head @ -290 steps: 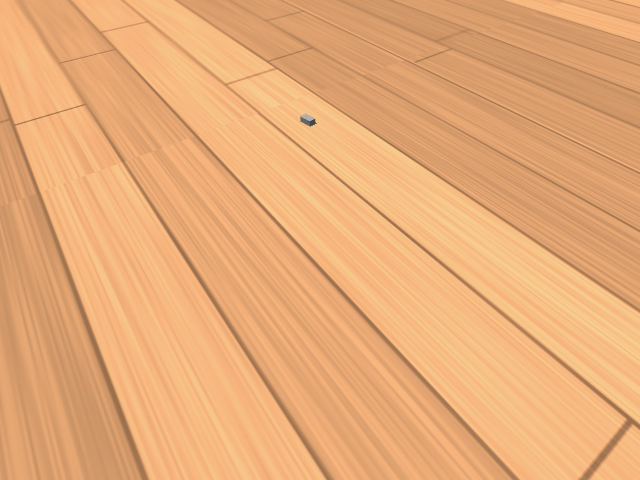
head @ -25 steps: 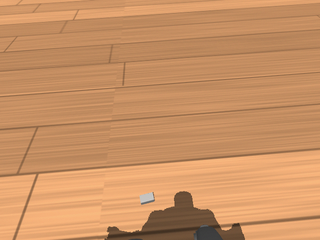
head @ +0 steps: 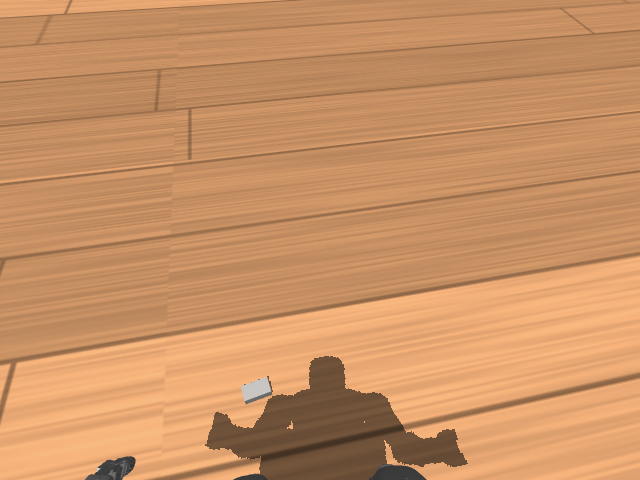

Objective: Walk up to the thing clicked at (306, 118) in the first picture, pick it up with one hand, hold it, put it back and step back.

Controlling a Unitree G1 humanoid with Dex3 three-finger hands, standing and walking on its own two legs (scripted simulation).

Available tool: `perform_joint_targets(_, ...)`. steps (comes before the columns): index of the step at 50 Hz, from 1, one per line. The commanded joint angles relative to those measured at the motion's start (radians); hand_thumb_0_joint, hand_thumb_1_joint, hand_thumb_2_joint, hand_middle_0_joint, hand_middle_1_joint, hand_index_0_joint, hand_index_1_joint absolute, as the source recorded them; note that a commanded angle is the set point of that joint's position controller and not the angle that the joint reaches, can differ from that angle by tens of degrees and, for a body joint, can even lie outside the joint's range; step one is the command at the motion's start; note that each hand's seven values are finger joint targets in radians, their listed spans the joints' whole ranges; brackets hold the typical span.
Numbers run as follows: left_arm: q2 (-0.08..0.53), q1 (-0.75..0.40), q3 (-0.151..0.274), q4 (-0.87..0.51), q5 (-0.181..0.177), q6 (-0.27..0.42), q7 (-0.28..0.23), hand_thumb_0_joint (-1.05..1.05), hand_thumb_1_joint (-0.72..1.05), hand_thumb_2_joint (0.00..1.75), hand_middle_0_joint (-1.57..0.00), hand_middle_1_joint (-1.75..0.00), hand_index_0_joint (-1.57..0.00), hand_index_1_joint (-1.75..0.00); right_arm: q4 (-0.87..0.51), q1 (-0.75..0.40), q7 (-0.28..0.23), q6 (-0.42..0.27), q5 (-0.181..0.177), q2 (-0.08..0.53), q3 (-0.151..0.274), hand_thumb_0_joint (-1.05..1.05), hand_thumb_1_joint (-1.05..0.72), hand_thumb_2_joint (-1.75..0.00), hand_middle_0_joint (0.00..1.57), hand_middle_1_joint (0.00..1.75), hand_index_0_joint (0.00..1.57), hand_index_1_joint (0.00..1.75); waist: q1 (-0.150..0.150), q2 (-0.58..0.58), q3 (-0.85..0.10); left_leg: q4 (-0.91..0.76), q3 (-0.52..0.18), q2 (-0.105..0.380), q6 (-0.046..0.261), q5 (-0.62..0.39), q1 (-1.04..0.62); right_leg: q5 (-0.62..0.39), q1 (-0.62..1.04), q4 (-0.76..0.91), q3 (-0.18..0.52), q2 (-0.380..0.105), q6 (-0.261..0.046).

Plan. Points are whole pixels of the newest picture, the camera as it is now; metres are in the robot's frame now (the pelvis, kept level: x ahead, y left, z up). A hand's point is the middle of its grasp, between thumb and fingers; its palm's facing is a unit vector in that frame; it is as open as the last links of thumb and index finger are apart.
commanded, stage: walk up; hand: left
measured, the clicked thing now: (256, 390) +0.45 +0.17 -0.73
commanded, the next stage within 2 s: stand in 1.24 s
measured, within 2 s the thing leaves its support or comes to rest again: neither
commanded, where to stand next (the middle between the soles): +0.07 -0.07 m, yaw +0 degrees
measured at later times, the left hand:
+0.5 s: hand out of the picture +0.12 +0.22 -0.13, palm faces -0.02 -0.95 -0.32, open 7.4 cm
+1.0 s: hand out of the picture +0.11 +0.24 -0.12, palm faces -0.02 -0.95 -0.31, open 7.4 cm
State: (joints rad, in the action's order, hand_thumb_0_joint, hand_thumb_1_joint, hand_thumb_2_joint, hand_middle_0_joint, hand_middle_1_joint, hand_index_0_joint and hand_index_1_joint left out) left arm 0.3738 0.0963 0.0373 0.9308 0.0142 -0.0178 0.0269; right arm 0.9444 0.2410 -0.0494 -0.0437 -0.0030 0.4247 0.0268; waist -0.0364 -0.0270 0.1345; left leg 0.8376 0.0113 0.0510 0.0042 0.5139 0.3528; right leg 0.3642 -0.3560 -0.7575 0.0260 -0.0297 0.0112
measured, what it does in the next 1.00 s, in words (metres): stands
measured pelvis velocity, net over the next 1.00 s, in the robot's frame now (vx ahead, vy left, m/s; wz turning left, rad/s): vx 0.02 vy -0.01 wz -0.02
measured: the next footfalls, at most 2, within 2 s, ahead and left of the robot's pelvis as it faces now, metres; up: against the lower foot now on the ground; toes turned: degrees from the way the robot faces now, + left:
none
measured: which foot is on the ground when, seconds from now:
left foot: down 0.00-1.00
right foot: down 0.00-1.00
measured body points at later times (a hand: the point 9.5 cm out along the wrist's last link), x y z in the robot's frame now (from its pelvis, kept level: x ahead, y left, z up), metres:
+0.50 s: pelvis +0.01 -0.02 +0.03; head +0.03 -0.03 +0.47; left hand +0.12 +0.27 -0.10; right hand +0.08 -0.34 -0.10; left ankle +0.01 +0.13 -0.71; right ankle +0.03 -0.15 -0.71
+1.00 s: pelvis +0.02 -0.01 +0.03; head +0.03 -0.01 +0.48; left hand +0.11 +0.29 -0.10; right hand +0.10 -0.32 -0.09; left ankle +0.01 +0.13 -0.71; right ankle +0.03 -0.15 -0.71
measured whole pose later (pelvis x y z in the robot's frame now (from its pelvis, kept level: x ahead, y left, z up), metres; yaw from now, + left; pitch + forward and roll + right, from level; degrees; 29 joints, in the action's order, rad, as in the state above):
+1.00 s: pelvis +0.02 -0.01 +0.03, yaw -1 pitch -2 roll +0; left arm 0.35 0.07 0.03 1.13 0.01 -0.03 0.03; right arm 1.12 0.09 -0.01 -0.04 0.01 0.35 0.00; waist 0.00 -0.02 0.06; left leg 0.37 0.04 0.05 -0.04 0.21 0.13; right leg 0.20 -0.17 -0.40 0.03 -0.02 0.02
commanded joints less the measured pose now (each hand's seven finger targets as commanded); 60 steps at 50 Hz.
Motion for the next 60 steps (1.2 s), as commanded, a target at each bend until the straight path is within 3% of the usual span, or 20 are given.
perform_joint_targets(1,0.216,-0.096,0.052,-0.071,-0.006,0.007,-0.020,0.00,0.90,0.90,-0.20,-0.30,-0.20,-0.30,0.017,0.105,-0.003,-0.038,0.015,0.203,0.058,0.00,-0.90,-0.90,0.20,0.30,0.20,0.30,-0.022,-0.028,-0.122,-0.334,-0.078,0.039,0.033,-0.282,-0.160,-0.197,-0.089,0.076,0.100,-0.084,-0.112)
perform_joint_targets(2,0.185,-0.065,0.047,-0.062,-0.010,0.000,-0.016,0.00,0.90,0.90,-0.20,-0.30,-0.20,-0.30,-0.005,0.056,-0.005,-0.045,0.029,0.265,0.065,0.00,-0.90,-0.90,0.20,0.30,0.20,0.30,0.001,0.097,-0.117,-0.450,-0.387,0.202,0.111,-0.145,-0.119,-0.103,-0.133,-0.044,0.059,-0.008,-0.054)
perform_joint_targets(3,0.235,-0.055,0.066,-0.043,-0.005,-0.005,-0.023,0.00,0.90,0.90,-0.20,-0.30,-0.20,-0.30,-0.018,0.003,0.000,-0.044,0.019,0.325,0.074,0.00,-0.90,-0.90,0.20,0.30,0.20,0.30,0.015,0.120,-0.081,-0.476,-0.467,0.319,0.208,-0.125,0.002,0.143,-0.063,-0.087,0.023,-0.004,-0.050)
perform_joint_targets(4,0.228,-0.022,0.067,-0.025,-0.005,0.000,-0.020,0.00,0.90,0.90,-0.20,-0.30,-0.20,-0.30,-0.026,-0.073,0.003,-0.045,0.021,0.310,0.070,0.00,-0.90,-0.90,0.20,0.30,0.20,0.30,0.057,0.093,-0.069,-0.449,-0.423,0.306,0.215,-0.145,0.047,0.117,0.009,-0.049,0.034,-0.026,-0.052)
perform_joint_targets(6,0.200,0.005,0.065,0.010,-0.007,0.021,-0.013,0.00,0.90,0.90,-0.20,-0.30,-0.20,-0.30,-0.015,-0.098,0.006,-0.038,0.021,0.239,0.046,0.00,-0.90,-0.90,0.20,0.30,0.20,0.30,0.079,0.080,-0.116,-0.330,-0.177,0.139,0.090,-0.291,0.043,-0.110,0.133,0.155,0.067,-0.032,-0.081)
perform_joint_targets(7,0.226,0.003,0.072,0.015,-0.005,0.028,-0.011,0.00,0.90,0.90,-0.20,-0.30,-0.20,-0.30,-0.010,-0.089,0.008,-0.032,0.015,0.201,0.036,0.00,-0.90,-0.90,0.20,0.30,0.20,0.30,0.064,0.041,-0.112,-0.250,-0.091,0.067,0.043,-0.299,0.073,-0.121,0.145,0.244,0.169,-0.077,-0.104)
perform_joint_targets(8,0.254,-0.035,0.074,0.010,-0.004,0.032,-0.010,0.00,0.90,0.90,-0.20,-0.30,-0.20,-0.30,0.001,-0.065,0.009,-0.026,0.009,0.173,0.031,0.00,-0.90,-0.90,0.20,0.30,0.20,0.30,0.028,-0.033,-0.107,-0.204,-0.018,-0.006,0.013,-0.177,0.051,-0.052,0.102,0.319,0.263,-0.141,-0.136)
perform_joint_targets(9,0.263,-0.066,0.070,0.004,-0.004,0.031,-0.008,0.00,0.90,0.90,-0.20,-0.30,-0.20,-0.30,0.020,-0.052,0.009,-0.023,0.010,0.170,0.031,0.00,-0.90,-0.90,0.20,0.30,0.20,0.30,0.015,-0.059,-0.122,-0.196,0.005,-0.019,0.001,-0.126,-0.036,-0.026,0.035,0.349,0.306,-0.188,-0.168)
perform_joint_targets(10,0.242,-0.097,0.059,0.000,-0.007,0.028,-0.007,0.00,0.90,0.90,-0.20,-0.30,-0.20,-0.30,0.039,-0.045,0.013,-0.025,0.011,0.167,0.029,0.00,-0.90,-0.90,0.20,0.30,0.20,0.30,0.001,-0.037,-0.128,-0.263,-0.008,-0.013,0.002,-0.175,-0.113,-0.049,-0.005,0.342,0.267,-0.172,-0.151)
perform_joint_targets(12,0.207,-0.107,0.047,0.012,-0.010,0.025,-0.011,0.00,0.90,0.90,-0.20,-0.30,-0.20,-0.30,0.054,-0.065,0.018,-0.030,0.013,0.174,0.030,0.00,-0.90,-0.90,0.20,0.30,0.20,0.30,0.014,-0.039,-0.147,-0.323,-0.038,0.020,0.021,-0.264,-0.153,-0.099,0.017,0.317,0.164,-0.106,-0.096)
perform_joint_targets(14,0.211,-0.112,0.045,0.029,-0.006,0.025,-0.011,0.00,0.90,0.90,-0.20,-0.30,-0.20,-0.30,0.067,-0.069,0.020,-0.027,0.011,0.166,0.025,0.00,-0.90,-0.90,0.20,0.30,0.20,0.30,0.019,-0.094,-0.165,-0.337,-0.036,0.026,0.024,-0.296,-0.160,-0.137,0.058,0.324,0.148,-0.095,-0.081)
perform_joint_targets(27,0.188,-0.109,0.038,0.097,-0.013,0.019,-0.015,0.00,0.90,0.90,-0.20,-0.30,-0.20,-0.30,0.114,-0.151,0.020,-0.020,0.012,0.164,0.014,0.00,-0.90,-0.90,0.20,0.30,0.20,0.30,0.036,0.001,-0.201,-0.444,-0.030,0.070,0.009,-0.468,-0.208,-0.320,0.189,0.358,0.092,-0.087,-0.058)
perform_joint_targets(33,0.178,-0.105,0.036,0.112,-0.014,0.012,-0.010,0.00,0.90,0.90,-0.20,-0.30,-0.20,-0.30,0.117,-0.183,0.019,-0.018,0.013,0.168,0.017,0.00,-0.90,-0.90,0.20,0.30,0.20,0.30,0.040,0.048,-0.184,-0.494,-0.044,0.087,0.013,-0.452,-0.208,-0.303,0.204,0.373,0.072,-0.076,-0.047)
perform_joint_targets(37,0.177,-0.105,0.033,0.121,-0.011,0.009,-0.006,0.00,0.90,0.90,-0.20,-0.30,-0.20,-0.30,0.119,-0.196,0.020,-0.018,0.016,0.168,0.020,0.00,-0.90,-0.90,0.20,0.30,0.20,0.30,0.038,0.061,-0.158,-0.538,-0.054,0.093,0.011,-0.382,-0.197,-0.246,0.198,0.393,0.069,-0.069,-0.041)
perform_joint_targets(43,0.176,-0.101,0.034,0.128,-0.009,0.014,-0.006,0.00,0.90,0.90,-0.20,-0.30,-0.20,-0.30,0.119,-0.193,0.021,-0.019,0.014,0.162,0.021,0.00,-0.90,-0.90,0.20,0.30,0.20,0.30,0.033,0.041,-0.188,-0.536,-0.045,0.092,0.008,-0.433,-0.227,-0.301,0.224,0.406,0.074,-0.076,-0.038)
perform_joint_targets(60,0.180,-0.068,0.037,0.136,-0.003,0.015,-0.012,0.00,0.90,0.90,-0.20,-0.30,-0.20,-0.30,0.126,-0.187,0.024,-0.010,0.014,0.156,0.026,0.00,-0.90,-0.90,0.20,0.30,0.20,0.30,0.029,0.019,-0.188,-0.537,-0.039,0.090,0.007,-0.451,-0.253,-0.332,0.233,0.425,0.066,-0.077,-0.030)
